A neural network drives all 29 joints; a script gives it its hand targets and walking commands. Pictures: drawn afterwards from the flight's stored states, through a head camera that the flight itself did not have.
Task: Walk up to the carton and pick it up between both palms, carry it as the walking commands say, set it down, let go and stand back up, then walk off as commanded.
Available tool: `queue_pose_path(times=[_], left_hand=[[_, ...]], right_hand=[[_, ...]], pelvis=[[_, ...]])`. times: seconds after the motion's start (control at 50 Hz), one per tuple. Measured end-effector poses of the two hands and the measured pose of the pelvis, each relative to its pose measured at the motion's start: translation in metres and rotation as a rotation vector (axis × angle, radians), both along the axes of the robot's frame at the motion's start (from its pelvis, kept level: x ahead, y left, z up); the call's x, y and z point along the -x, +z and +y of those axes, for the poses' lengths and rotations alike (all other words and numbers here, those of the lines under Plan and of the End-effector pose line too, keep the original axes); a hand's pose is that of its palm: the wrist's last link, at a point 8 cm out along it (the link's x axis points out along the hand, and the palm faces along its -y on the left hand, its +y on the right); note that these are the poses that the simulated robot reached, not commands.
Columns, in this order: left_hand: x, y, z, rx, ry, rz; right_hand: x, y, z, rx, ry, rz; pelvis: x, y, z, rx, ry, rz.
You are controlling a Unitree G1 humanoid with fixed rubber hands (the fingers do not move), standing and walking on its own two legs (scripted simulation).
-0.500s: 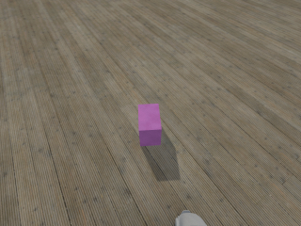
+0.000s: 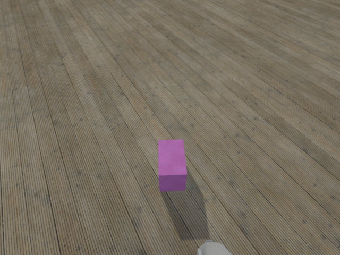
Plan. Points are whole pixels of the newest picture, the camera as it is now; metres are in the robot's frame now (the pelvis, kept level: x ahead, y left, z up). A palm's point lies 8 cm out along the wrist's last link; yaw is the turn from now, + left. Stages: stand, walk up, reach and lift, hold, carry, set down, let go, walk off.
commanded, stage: walk up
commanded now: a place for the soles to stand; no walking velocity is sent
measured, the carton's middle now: (171, 165) +0.72 -0.02 -0.65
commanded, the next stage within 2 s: none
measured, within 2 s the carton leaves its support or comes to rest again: neither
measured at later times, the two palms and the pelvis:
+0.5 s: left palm (47, 236) +0.22 +0.33 -0.11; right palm (293, 213) +0.24 -0.31 -0.09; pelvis +0.16 +0.00 -0.01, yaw +2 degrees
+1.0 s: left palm (77, 190) +0.33 +0.28 -0.10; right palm (276, 187) +0.32 -0.30 -0.11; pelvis +0.21 -0.02 +0.01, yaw +2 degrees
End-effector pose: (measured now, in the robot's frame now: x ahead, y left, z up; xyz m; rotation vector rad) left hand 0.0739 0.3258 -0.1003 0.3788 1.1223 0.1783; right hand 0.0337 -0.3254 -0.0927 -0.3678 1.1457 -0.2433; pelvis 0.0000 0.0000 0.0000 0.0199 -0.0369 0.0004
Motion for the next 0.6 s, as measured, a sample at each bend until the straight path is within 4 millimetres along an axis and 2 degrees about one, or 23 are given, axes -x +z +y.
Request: queue_pose_path(times=[0.08,0.16,0.26,0.32,0.38,0.52,0.6], left_hand=[[-0.046,0.007,-0.011,-0.006,-0.028,-0.042],[-0.080,0.005,-0.016,-0.036,-0.006,-0.118],[-0.091,0.003,-0.018,-0.014,0.042,-0.100],[-0.095,-0.003,-0.011,0.003,0.056,-0.070],[-0.103,-0.016,0.000,0.007,0.075,-0.033],[-0.148,-0.013,0.002,0.002,0.066,0.012],[-0.170,-0.014,-0.002,-0.021,0.067,-0.005]], right_hand=[[-0.015,-0.003,-0.016,-0.002,-0.014,0.048],[-0.045,-0.018,-0.027,-0.002,-0.011,0.086],[-0.110,-0.016,-0.017,-0.010,0.037,0.032],[-0.149,-0.010,-0.005,-0.012,0.079,-0.014],[-0.178,-0.009,0.004,0.013,0.104,-0.065],[-0.207,-0.001,0.010,0.018,0.060,-0.048],[-0.224,-0.011,0.006,0.007,0.054,-0.016]], pelvis=[[-0.031,-0.001,-0.010,0.016,0.003,0.005],[-0.061,-0.012,-0.021,0.034,0.015,-0.001],[-0.092,-0.009,-0.014,0.047,0.026,-0.017],[-0.110,-0.009,-0.006,0.041,0.037,-0.021],[-0.130,-0.016,0.004,0.021,0.031,-0.023],[-0.165,-0.005,0.003,0.027,0.027,-0.005],[-0.183,-0.010,-0.004,0.027,0.020,0.001]])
